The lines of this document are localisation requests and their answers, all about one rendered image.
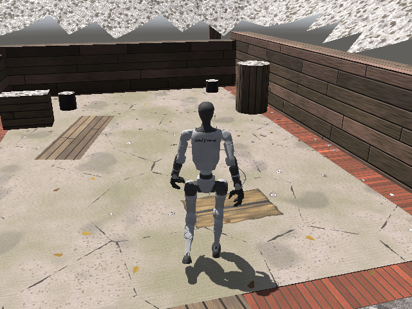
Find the robot right upper arm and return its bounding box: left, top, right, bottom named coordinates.
left=220, top=129, right=236, bottom=166

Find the robot left forearm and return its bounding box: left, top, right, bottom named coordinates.
left=171, top=154, right=182, bottom=179

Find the right robot hand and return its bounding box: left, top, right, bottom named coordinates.
left=229, top=188, right=244, bottom=207

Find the left robot foot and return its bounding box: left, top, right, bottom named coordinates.
left=182, top=254, right=192, bottom=264

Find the robot right forearm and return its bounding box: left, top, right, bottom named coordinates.
left=229, top=157, right=243, bottom=190

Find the robot foot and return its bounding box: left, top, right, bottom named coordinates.
left=212, top=243, right=221, bottom=258
left=182, top=254, right=192, bottom=264

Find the left robot hand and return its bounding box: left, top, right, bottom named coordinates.
left=170, top=176, right=185, bottom=189

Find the robot left upper arm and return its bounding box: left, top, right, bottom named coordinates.
left=176, top=129, right=192, bottom=164

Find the right robot foot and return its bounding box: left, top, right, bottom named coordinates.
left=212, top=243, right=221, bottom=258

